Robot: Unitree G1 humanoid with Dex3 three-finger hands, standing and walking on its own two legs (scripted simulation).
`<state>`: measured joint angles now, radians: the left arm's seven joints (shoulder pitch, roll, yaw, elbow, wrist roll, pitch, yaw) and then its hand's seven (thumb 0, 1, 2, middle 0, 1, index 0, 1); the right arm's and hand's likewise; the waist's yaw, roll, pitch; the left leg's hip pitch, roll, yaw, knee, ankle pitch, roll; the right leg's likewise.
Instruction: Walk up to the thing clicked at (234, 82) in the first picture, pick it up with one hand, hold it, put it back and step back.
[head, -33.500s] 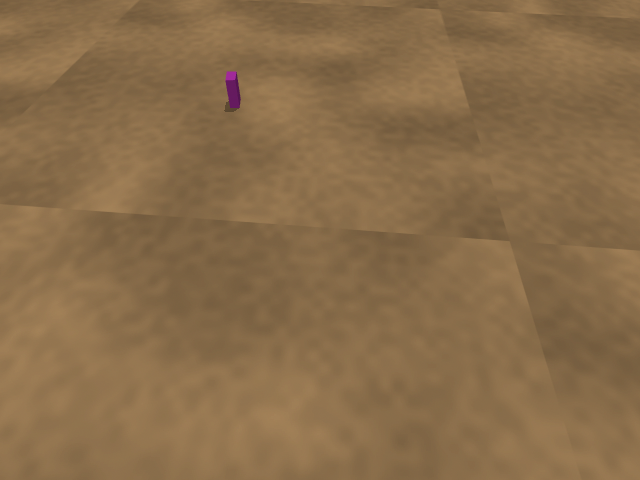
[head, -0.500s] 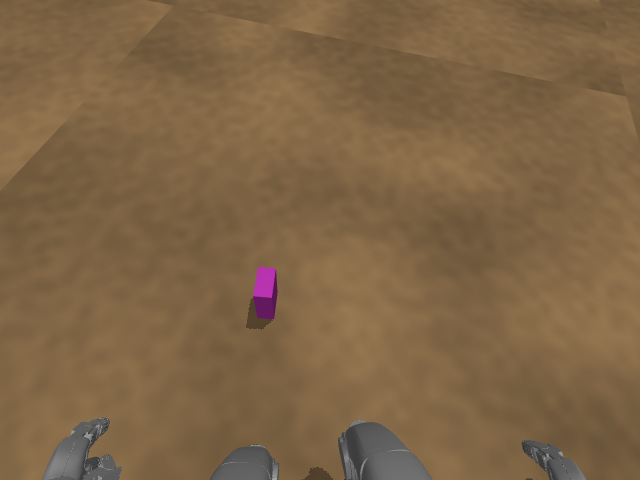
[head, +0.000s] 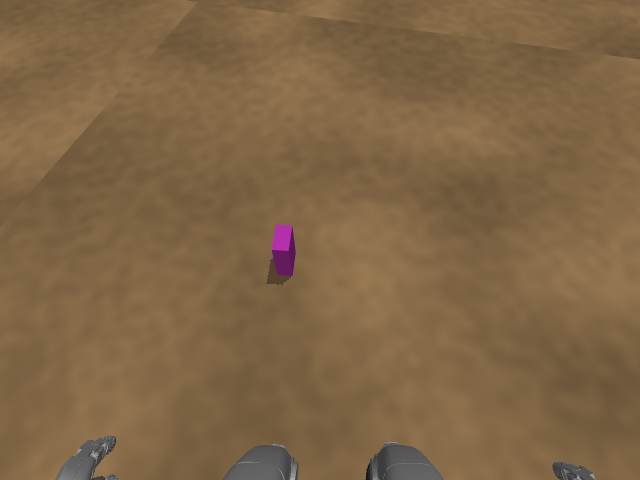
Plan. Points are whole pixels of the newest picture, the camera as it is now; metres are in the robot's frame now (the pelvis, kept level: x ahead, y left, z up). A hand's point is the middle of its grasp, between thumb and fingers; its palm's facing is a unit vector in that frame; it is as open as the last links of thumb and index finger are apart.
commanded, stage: step back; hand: left
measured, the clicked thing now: (284, 251) +0.80 +0.15 -0.67
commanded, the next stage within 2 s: stand in 1.60 s
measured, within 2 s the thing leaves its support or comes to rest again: neither
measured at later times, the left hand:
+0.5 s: hand out of the picture -0.11 +0.24 -0.14, palm faces -0.05 -0.91 -0.42, open 7.4 cm
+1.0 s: hand out of the picture -0.20 +0.24 -0.14, palm faces +0.03 -0.92 -0.39, open 7.4 cm
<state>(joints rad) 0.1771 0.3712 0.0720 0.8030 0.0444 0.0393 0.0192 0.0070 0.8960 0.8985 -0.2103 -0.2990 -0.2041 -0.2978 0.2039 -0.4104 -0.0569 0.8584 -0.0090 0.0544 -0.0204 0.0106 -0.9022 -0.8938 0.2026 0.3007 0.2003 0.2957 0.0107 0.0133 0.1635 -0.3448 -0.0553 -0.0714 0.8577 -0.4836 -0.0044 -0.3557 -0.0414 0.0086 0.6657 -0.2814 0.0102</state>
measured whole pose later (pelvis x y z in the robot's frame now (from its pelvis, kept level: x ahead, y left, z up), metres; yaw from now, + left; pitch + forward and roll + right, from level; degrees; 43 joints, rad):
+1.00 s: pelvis -0.24 -0.03 +0.00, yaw +1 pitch -3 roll -1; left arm 0.25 0.37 0.08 1.00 0.04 -0.02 -0.02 0.01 0.90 0.90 -0.21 -0.30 -0.20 -0.30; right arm 0.22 -0.36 -0.05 0.98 -0.03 0.02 0.02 0.01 -0.90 -0.89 0.21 0.30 0.20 0.30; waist 0.01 0.03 0.05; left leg -0.26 0.03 -0.06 0.70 -0.43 0.01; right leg -0.26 0.03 -0.03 0.60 -0.28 -0.03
